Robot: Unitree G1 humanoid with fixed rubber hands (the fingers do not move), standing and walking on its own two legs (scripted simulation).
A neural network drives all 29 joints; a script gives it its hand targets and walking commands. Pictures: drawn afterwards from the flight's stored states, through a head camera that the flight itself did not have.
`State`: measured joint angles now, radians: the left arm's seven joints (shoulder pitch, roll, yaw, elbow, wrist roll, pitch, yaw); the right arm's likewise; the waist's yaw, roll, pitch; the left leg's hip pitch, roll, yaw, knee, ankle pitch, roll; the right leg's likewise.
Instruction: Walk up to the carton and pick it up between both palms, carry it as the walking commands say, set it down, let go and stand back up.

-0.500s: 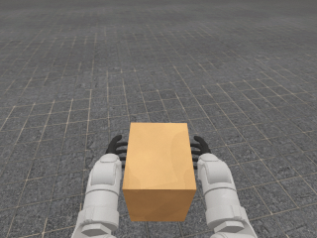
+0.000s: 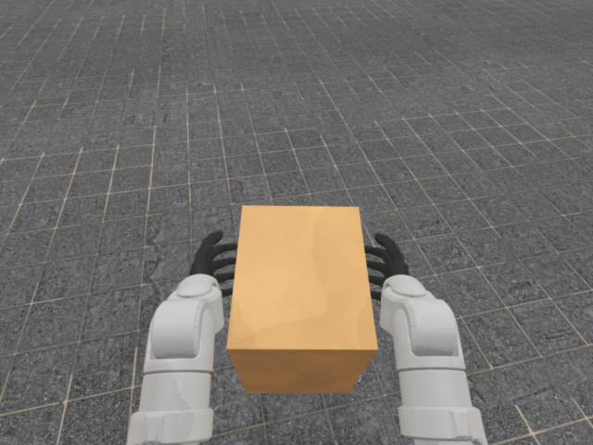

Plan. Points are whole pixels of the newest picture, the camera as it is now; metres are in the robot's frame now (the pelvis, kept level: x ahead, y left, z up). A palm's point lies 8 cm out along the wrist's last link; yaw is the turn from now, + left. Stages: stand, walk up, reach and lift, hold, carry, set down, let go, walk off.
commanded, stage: carry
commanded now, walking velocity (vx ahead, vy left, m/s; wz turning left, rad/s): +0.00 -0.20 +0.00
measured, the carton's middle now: (298, 305) +0.32 +0.00 +0.01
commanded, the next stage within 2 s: none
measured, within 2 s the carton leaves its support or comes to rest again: neither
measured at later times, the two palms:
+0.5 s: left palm (275, 309) +0.26 +0.03 +0.10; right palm (485, 313) +0.26 -0.22 +0.10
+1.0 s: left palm (395, 345) +0.22 -0.10 +0.09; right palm out of the picture +0.22 -0.35 +0.08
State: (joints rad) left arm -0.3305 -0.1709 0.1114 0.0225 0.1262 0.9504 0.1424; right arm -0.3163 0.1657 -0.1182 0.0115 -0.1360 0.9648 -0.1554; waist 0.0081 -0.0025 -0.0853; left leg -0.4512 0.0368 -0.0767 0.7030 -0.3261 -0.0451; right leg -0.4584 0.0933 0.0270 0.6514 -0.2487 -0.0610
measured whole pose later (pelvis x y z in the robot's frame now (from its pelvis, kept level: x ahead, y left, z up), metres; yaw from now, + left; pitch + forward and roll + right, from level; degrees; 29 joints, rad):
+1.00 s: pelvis -0.07 -0.22 +0.01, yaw +2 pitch +5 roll +0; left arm -0.32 -0.17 0.04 -0.15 0.12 1.21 0.17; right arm -0.28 0.16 -0.11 -0.22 -0.12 1.24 -0.17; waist 0.00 0.03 -0.07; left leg -0.55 0.14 0.06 1.02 -0.57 -0.06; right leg -0.44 -0.04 -0.12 0.60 -0.23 -0.04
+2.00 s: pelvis -0.16 -0.50 +0.02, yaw +2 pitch +4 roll -3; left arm -0.31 -0.16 0.06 -0.23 0.10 1.22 0.18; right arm -0.31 0.17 -0.08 -0.23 -0.13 1.24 -0.16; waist 0.04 0.03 -0.07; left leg -0.38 0.20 0.10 0.55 -0.23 -0.07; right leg -0.46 -0.04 -0.08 0.71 -0.35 0.05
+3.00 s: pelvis -0.21 -0.61 +0.01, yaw +4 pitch +3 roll +0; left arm -0.31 -0.16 0.07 -0.18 0.12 1.24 0.16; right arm -0.31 0.17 -0.08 -0.19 -0.12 1.25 -0.18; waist -0.01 0.00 -0.08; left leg -0.34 0.04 0.10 0.55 -0.26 -0.01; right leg -0.39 0.01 -0.20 0.47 -0.14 -0.10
